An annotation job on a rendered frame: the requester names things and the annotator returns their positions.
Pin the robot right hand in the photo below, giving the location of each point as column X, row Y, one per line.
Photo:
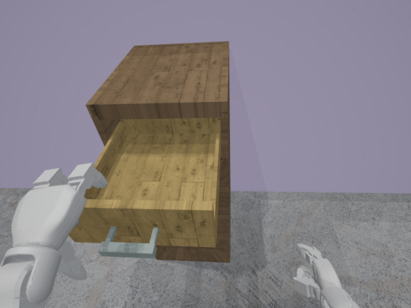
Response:
column 310, row 282

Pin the robot right forearm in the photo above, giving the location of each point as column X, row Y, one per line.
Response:
column 336, row 297

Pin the robot left forearm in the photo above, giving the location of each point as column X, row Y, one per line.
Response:
column 27, row 276

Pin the drawer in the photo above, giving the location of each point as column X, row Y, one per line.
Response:
column 161, row 173

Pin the cabinet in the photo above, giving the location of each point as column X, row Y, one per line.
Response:
column 174, row 81

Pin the handle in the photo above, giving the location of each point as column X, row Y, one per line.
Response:
column 135, row 250

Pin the robot left hand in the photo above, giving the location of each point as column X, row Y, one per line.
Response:
column 46, row 215

